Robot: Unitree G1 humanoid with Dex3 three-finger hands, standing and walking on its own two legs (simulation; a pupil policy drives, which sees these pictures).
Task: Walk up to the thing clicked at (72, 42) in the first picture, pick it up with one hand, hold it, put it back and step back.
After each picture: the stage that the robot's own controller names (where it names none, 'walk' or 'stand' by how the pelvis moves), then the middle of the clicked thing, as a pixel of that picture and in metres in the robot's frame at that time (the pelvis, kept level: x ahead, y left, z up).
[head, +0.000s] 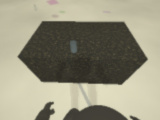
stand; (73, 46) +0.65 +0.22 -0.06
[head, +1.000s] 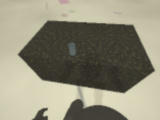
walk; (72, 49) +0.60 +0.25 -0.05
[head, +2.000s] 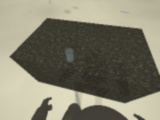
stand; (69, 55) +0.49 +0.22 -0.03
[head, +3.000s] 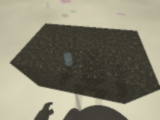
stand; (68, 59) +0.48 +0.23 -0.06
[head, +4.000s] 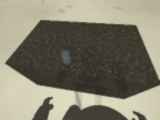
stand; (66, 57) +0.46 +0.24 -0.05
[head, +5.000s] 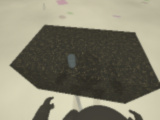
stand; (71, 61) +0.47 +0.20 -0.06
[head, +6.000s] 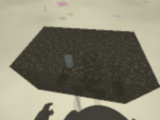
stand; (69, 61) +0.47 +0.23 -0.06
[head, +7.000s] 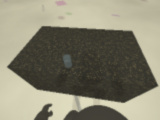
stand; (67, 61) +0.47 +0.24 -0.06
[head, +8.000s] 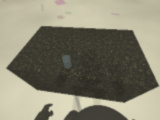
stand; (67, 61) +0.45 +0.24 -0.06
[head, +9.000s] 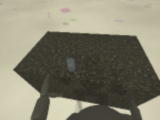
rise first; (71, 65) +0.45 +0.22 -0.06
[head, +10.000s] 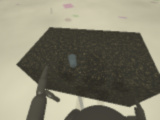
go down; (72, 60) +0.48 +0.22 -0.06
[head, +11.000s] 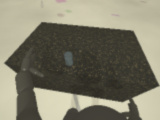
go down; (68, 58) +0.48 +0.21 -0.05
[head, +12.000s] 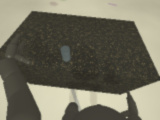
go down; (65, 53) +0.47 +0.20 -0.01
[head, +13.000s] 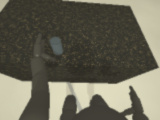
close in; (57, 46) +0.48 +0.22 +0.02
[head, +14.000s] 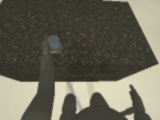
close; (55, 45) +0.49 +0.21 +0.04
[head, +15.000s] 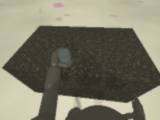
lift; (65, 58) +0.35 +0.18 +0.14
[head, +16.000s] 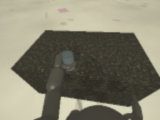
hold; (68, 61) +0.33 +0.17 +0.14
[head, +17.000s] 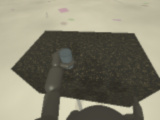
hold; (67, 59) +0.33 +0.17 +0.17
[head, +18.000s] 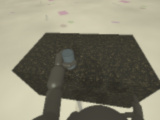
hold; (69, 59) +0.34 +0.16 +0.16
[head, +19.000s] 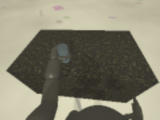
crouch; (63, 53) +0.39 +0.20 +0.14
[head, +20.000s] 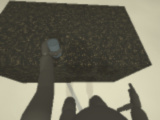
lower; (54, 48) +0.47 +0.22 +0.03
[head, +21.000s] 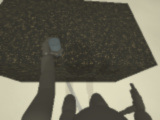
lower; (55, 47) +0.47 +0.21 +0.03
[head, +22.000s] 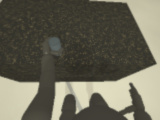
lower; (56, 47) +0.48 +0.21 +0.03
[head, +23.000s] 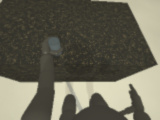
lower; (55, 47) +0.48 +0.21 +0.03
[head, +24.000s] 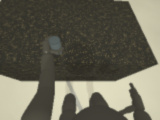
rest; (56, 46) +0.48 +0.21 +0.03
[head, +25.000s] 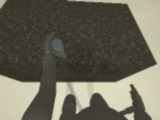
withdraw; (58, 48) +0.47 +0.19 +0.03
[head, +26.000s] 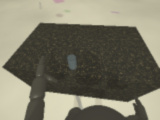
sink last; (72, 62) +0.43 +0.18 -0.01
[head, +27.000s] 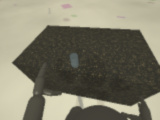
stand; (74, 60) +0.46 +0.19 -0.01
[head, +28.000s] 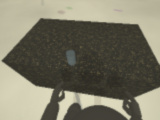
stand; (71, 57) +0.45 +0.19 +0.01
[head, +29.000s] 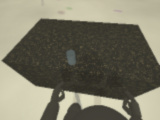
stand; (71, 57) +0.45 +0.19 +0.01
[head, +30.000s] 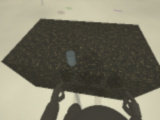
stand; (71, 58) +0.44 +0.19 +0.00
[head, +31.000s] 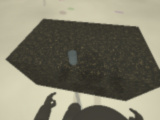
stand; (72, 57) +0.46 +0.19 -0.01
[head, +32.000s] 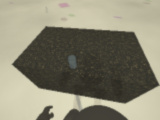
walk; (72, 62) +0.47 +0.20 -0.06
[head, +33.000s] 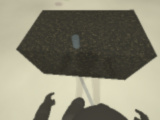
walk; (75, 41) +0.63 +0.20 -0.04
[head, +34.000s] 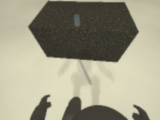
walk; (77, 20) +0.98 +0.26 -0.03
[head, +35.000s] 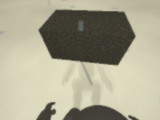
stand; (80, 25) +1.08 +0.21 -0.06
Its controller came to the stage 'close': yes
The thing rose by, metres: 0.22
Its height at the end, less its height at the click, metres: +0.00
